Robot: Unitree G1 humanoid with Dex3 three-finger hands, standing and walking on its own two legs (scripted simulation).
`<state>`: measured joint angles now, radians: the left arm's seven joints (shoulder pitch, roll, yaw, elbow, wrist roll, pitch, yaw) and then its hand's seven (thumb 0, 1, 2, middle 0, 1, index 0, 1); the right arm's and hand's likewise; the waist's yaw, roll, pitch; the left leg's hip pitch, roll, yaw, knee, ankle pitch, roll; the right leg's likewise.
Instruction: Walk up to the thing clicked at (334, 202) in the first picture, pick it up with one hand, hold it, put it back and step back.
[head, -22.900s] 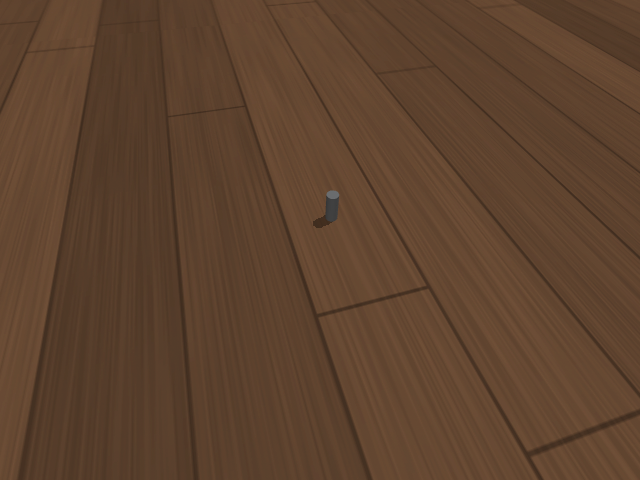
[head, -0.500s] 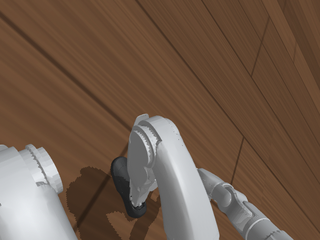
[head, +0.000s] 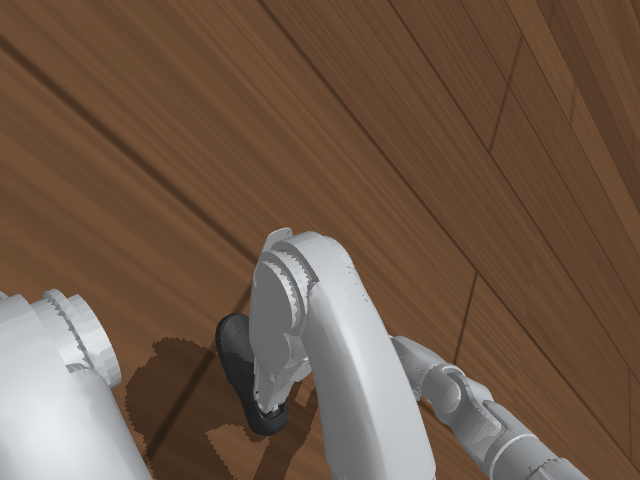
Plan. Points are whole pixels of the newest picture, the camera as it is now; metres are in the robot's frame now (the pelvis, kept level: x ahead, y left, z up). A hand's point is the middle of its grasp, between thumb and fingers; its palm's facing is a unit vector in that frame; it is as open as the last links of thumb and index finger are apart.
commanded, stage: open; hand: left
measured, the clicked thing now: out of the picture +0.44 +0.35 -0.22
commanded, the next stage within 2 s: withdraw in 0.38 s
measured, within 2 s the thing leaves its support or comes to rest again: neither
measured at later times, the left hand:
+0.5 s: hand out of the picture +0.44 +0.35 -0.18, palm faces +0.53 -0.85 -0.02, open 15.4 cm
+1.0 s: hand out of the picture +0.43 +0.41 -0.09, palm faces +0.50 -0.86 -0.04, open 17.6 cm
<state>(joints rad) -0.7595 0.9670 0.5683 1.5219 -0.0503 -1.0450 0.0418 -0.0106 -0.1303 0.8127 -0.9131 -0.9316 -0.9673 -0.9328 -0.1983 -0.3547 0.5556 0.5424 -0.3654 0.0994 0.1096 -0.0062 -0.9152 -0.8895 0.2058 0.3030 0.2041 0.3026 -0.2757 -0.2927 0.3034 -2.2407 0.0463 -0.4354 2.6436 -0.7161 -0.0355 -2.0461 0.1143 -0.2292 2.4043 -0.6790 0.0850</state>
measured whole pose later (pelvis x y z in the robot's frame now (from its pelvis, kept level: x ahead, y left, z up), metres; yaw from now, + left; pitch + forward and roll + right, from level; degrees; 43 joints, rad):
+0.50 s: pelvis +0.00 +0.00 +0.00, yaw +0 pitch +15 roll -18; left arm -0.78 0.98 0.56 1.53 -0.05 -1.04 0.03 -0.01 -0.46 0.16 -0.38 -0.26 -0.38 -0.25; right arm -0.20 -0.35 0.55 0.54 -0.36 0.11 0.11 -0.01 -0.91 -0.89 0.21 0.30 0.20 0.30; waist -0.28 -0.29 0.29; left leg -2.24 0.05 -0.43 2.63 -0.72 -0.04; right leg -2.05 0.11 -0.23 2.39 -0.68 0.09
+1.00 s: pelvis +0.00 +0.00 +0.01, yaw +2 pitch +19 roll -16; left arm -0.73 0.92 0.61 1.21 -0.13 -0.77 -0.17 -0.01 -0.60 0.02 -0.09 -0.04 -0.10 -0.04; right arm -0.06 -0.35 0.41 0.57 -0.24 0.12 0.09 0.00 -0.91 -0.89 0.21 0.30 0.20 0.30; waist -0.21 -0.18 0.18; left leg -2.28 0.05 -0.35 2.58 -0.69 -0.02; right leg -2.09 0.08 -0.18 2.39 -0.68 0.07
